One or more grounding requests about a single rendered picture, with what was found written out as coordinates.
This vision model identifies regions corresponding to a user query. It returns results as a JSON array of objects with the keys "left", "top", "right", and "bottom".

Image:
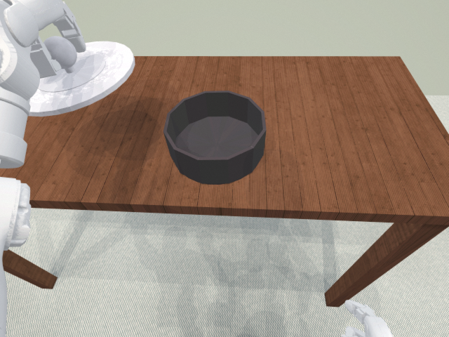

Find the right robot hand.
[{"left": 342, "top": 300, "right": 393, "bottom": 337}]

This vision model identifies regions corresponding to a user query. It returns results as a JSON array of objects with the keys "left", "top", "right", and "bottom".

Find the pot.
[{"left": 163, "top": 91, "right": 266, "bottom": 185}]

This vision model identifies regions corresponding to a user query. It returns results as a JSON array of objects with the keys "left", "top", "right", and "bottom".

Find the knob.
[{"left": 43, "top": 36, "right": 77, "bottom": 69}]

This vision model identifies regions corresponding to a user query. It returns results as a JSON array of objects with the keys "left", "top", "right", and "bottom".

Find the table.
[{"left": 0, "top": 56, "right": 449, "bottom": 307}]

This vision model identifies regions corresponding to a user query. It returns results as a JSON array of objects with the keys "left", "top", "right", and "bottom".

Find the left robot hand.
[{"left": 18, "top": 0, "right": 86, "bottom": 79}]

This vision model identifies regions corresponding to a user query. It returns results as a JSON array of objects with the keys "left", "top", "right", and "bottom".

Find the robot left forearm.
[{"left": 0, "top": 0, "right": 40, "bottom": 169}]

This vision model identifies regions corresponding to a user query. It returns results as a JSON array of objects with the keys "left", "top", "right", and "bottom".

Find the lid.
[{"left": 29, "top": 41, "right": 135, "bottom": 117}]

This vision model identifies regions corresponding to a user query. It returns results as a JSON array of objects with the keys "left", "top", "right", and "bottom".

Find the left robot upper arm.
[{"left": 0, "top": 177, "right": 31, "bottom": 337}]

